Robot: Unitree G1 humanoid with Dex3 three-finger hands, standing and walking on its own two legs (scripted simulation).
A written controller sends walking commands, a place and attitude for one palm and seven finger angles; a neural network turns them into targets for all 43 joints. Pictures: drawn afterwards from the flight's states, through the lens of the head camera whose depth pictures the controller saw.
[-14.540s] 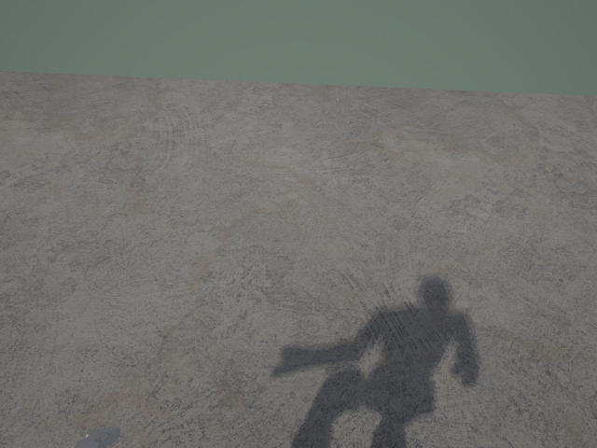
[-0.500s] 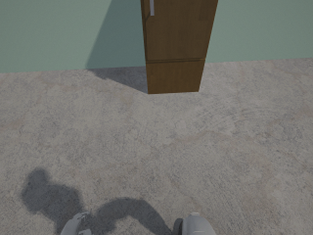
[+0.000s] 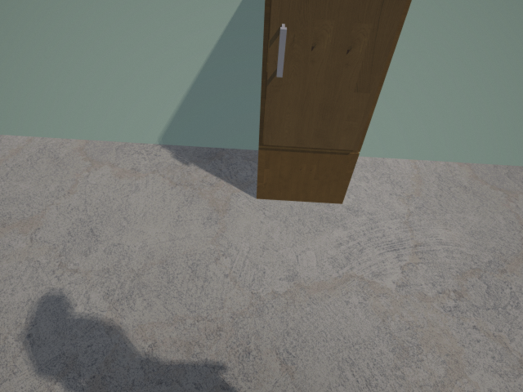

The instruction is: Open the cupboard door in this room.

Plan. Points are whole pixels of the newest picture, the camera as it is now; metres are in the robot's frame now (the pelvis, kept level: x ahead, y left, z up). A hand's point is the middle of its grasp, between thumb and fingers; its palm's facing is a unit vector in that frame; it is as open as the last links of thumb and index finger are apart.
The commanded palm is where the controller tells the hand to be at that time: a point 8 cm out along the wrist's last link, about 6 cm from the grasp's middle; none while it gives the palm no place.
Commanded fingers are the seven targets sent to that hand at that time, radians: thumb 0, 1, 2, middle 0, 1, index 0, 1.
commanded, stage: stand and wait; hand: left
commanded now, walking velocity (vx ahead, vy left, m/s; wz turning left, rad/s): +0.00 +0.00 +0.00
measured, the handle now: (281, 50) +1.14 +0.03 +0.04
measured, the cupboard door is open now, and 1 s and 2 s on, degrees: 0 0 0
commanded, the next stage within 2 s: look at it before walking up in 0.70 s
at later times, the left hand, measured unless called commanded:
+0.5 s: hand out of the picture +0.02 +0.19 -0.17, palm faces +0.02 -0.98 -0.19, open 7.4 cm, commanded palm none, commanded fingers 0.00 0.90 0.90 -0.20 -0.30 -0.20 -0.30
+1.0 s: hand out of the picture +0.03 +0.19 -0.17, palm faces +0.01 -0.98 -0.18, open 7.4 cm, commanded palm none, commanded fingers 0.00 0.90 0.90 -0.20 -0.30 -0.20 -0.30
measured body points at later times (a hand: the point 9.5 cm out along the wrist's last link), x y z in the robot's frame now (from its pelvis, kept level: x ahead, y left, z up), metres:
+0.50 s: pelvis +0.05 +0.03 +0.01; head +0.06 +0.02 +0.46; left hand +0.02 +0.24 -0.15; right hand +0.02 -0.18 -0.16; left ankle +0.00 +0.12 -0.74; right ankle +0.04 -0.10 -0.74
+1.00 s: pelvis +0.05 +0.02 +0.01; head +0.06 +0.02 +0.46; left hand +0.04 +0.24 -0.16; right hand +0.02 -0.19 -0.16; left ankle +0.00 +0.12 -0.74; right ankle +0.04 -0.10 -0.74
